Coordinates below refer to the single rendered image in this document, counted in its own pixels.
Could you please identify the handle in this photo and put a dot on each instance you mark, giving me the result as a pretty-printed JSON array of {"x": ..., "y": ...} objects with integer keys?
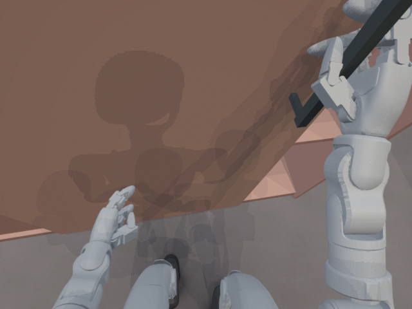
[{"x": 376, "y": 27}]

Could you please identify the robot left thigh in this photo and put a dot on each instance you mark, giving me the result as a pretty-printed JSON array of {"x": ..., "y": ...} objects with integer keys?
[{"x": 153, "y": 288}]

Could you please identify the left robot forearm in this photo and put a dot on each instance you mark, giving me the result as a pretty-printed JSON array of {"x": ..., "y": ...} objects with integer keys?
[{"x": 90, "y": 273}]

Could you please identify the wardrobe door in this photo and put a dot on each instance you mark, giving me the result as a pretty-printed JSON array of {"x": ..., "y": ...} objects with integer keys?
[
  {"x": 10, "y": 225},
  {"x": 187, "y": 100}
]

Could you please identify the robot right hand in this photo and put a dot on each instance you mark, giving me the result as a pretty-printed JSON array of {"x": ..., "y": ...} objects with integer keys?
[{"x": 382, "y": 91}]

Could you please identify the robot left hand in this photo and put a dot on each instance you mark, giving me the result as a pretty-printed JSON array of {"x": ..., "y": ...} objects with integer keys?
[{"x": 108, "y": 226}]

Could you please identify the right robot forearm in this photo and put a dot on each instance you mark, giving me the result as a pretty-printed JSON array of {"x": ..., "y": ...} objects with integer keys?
[{"x": 357, "y": 172}]

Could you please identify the left robot foot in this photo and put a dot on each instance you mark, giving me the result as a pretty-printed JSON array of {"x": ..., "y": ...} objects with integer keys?
[{"x": 173, "y": 260}]

